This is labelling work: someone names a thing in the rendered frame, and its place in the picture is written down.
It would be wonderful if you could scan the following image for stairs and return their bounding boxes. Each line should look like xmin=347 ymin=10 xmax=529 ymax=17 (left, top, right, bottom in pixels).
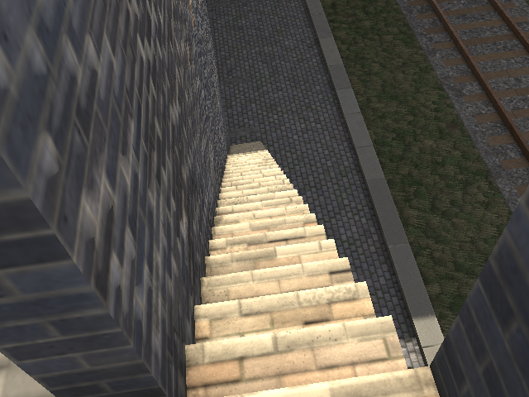
xmin=185 ymin=141 xmax=408 ymax=397

